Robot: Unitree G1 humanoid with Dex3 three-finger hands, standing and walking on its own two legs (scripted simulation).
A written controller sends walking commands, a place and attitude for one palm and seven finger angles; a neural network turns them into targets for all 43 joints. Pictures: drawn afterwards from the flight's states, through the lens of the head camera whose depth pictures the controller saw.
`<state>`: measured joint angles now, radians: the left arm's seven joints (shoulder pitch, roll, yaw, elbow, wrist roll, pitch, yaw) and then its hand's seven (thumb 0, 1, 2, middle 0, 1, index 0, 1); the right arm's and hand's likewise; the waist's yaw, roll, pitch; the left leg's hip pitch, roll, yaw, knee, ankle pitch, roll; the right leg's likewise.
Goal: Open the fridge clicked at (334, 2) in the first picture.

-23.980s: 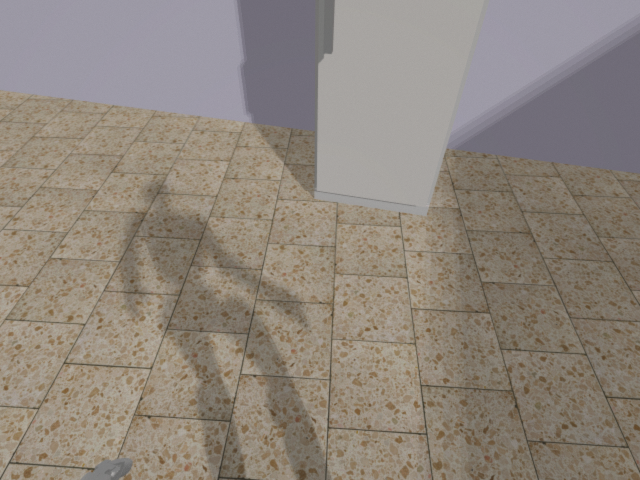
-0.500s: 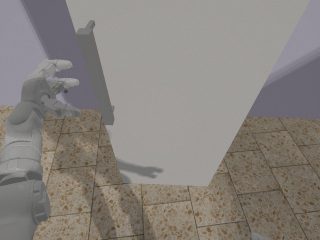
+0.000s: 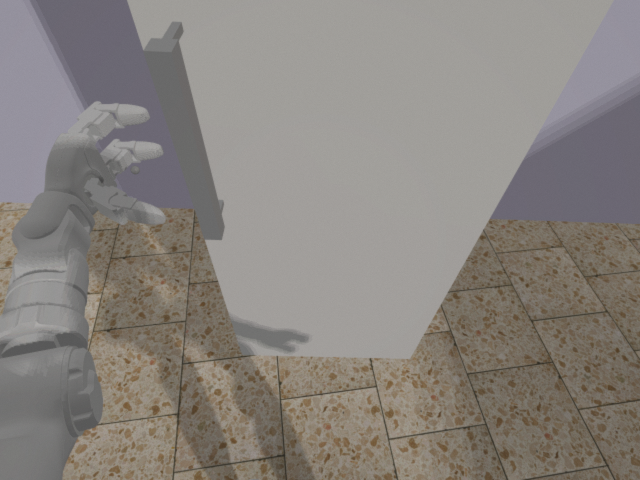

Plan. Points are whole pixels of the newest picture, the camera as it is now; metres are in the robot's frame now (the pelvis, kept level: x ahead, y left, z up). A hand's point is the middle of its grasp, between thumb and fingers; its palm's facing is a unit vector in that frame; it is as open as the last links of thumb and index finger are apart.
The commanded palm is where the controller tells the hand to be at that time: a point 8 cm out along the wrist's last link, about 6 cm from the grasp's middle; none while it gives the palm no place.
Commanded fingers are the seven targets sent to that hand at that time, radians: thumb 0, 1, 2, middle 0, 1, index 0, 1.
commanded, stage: feel for the door with the fingertips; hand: left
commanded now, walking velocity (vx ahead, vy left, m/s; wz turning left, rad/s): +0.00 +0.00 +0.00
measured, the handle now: (198, 148) +0.50 +0.16 +0.14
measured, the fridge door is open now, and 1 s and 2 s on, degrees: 0 0 0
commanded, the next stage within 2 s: slide the fingers in behind the handle in 0.40 s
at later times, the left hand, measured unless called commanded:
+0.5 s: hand (160, 159) +0.47 +0.20 +0.15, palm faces -0.01 -1.00 +0.01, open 13.8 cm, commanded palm +0.45 +0.24 +0.15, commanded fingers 0.00 -0.50 0.30 -0.30 -1.20 -0.30 -1.20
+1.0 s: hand (161, 171) +0.45 +0.19 +0.15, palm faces +0.00 -1.00 +0.01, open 14.0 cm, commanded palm +0.42 +0.24 +0.15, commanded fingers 0.00 -0.50 0.30 -0.30 -1.20 -0.30 -1.20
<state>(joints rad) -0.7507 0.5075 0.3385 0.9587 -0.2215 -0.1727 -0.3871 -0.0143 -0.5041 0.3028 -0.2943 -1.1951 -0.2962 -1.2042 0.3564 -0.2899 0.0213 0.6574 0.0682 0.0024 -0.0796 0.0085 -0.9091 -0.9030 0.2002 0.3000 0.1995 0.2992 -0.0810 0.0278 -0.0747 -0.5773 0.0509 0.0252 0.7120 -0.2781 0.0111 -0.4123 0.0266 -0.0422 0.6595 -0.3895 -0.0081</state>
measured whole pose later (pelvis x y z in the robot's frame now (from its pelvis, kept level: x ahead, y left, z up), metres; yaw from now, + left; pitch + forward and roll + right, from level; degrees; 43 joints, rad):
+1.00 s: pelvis +0.01 -0.01 +0.00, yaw +0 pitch +7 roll -2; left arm -0.71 0.43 0.31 0.89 -0.20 -0.15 -0.27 -0.01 -0.50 0.30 -0.30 -1.20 -0.30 -1.21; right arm 0.33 -0.27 0.02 0.65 0.07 0.01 -0.07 0.01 -0.91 -0.90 0.20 0.30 0.20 0.30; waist -0.08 0.03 -0.08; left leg -0.54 0.05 0.03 0.70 -0.29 0.00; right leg -0.38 0.03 -0.04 0.65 -0.40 -0.02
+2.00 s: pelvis +0.00 -0.01 +0.01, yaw +0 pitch +5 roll -1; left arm -0.65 0.31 0.22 0.77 -0.19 -0.13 -0.15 -0.01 -0.50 0.30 -0.27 -1.18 -0.22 -1.17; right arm 0.32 -0.26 0.01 0.67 0.06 -0.01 -0.05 0.01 -0.91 -0.90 0.20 0.30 0.20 0.30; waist -0.06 0.04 -0.07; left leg -0.48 0.05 0.03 0.66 -0.27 0.00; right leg -0.33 0.02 -0.03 0.62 -0.38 -0.01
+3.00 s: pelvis +0.01 +0.00 +0.01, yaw +0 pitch +5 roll -1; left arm -0.66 0.31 0.23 0.75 -0.19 -0.10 -0.16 0.00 0.45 0.71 -0.38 -1.32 -0.35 -1.31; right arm 0.31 -0.26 0.01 0.66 0.06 0.01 -0.05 0.01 -0.91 -0.90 0.20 0.30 0.20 0.30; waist -0.06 0.03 -0.07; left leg -0.47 0.04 0.04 0.65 -0.27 0.01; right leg -0.32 0.02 -0.03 0.61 -0.38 -0.01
